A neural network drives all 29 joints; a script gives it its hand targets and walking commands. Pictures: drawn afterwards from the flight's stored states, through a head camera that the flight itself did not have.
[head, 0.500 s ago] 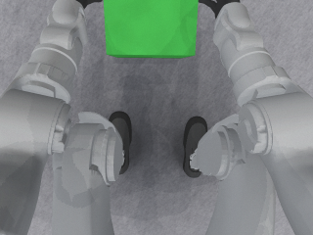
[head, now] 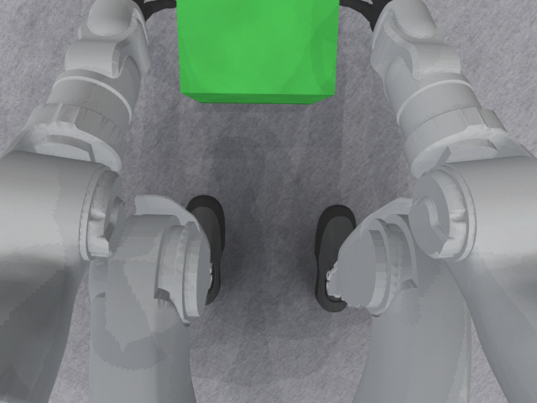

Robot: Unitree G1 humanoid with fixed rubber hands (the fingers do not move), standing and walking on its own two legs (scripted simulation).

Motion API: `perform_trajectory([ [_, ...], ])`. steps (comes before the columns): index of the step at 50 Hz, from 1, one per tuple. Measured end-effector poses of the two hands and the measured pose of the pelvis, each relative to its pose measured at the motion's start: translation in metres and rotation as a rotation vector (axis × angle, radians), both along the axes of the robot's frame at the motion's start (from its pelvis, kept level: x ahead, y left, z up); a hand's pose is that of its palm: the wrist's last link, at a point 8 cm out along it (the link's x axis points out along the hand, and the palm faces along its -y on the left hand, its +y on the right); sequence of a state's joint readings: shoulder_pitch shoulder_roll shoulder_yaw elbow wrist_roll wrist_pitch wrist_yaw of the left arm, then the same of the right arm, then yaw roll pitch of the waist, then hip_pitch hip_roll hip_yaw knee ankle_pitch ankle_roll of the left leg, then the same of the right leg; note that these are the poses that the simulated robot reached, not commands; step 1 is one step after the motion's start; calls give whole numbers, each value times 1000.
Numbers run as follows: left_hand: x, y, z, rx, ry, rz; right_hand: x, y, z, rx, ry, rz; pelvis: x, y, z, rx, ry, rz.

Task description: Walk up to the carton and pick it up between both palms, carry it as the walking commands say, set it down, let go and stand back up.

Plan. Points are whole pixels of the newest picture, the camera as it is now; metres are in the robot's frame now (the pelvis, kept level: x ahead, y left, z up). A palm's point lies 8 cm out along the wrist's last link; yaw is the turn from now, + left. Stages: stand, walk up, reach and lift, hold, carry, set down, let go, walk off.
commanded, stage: reach and lift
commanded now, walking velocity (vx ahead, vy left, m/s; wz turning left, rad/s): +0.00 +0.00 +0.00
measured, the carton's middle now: (257, 43) +0.52 +0.03 -0.27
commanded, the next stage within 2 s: none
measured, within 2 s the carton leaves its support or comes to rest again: leaves its support in 0.38 s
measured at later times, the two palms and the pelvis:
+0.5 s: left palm out of the picture +0.53 +0.17 -0.15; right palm out of the picture +0.55 -0.11 -0.14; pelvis -0.01 -0.01 +0.00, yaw +2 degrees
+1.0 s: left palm out of the picture +0.52 +0.17 -0.11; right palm out of the picture +0.54 -0.10 -0.10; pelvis -0.02 -0.02 +0.02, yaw +3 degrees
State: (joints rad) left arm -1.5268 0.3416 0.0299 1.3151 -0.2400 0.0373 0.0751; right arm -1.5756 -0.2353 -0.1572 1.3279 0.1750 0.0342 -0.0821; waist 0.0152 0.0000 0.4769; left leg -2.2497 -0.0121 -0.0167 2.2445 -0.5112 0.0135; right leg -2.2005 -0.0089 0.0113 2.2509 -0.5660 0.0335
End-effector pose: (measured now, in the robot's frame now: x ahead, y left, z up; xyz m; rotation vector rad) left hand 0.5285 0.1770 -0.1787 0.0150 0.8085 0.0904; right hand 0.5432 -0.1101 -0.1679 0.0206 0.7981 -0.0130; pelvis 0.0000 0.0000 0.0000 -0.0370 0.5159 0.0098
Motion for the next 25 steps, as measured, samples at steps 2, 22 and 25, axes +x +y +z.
perform_trajectory([
  [2,0,0,0,-1,1,0,0,0,0,-3,1,1,0,0,0,0,0,0],
  [22,2,-6,21,93,-14,-57,6,0,18,-122,-45,44,-5,-5,2,12,-37,18],
  [25,1,-6,30,90,-39,-35,10,1,28,-102,-74,29,-9,-10,3,24,-59,28],
])
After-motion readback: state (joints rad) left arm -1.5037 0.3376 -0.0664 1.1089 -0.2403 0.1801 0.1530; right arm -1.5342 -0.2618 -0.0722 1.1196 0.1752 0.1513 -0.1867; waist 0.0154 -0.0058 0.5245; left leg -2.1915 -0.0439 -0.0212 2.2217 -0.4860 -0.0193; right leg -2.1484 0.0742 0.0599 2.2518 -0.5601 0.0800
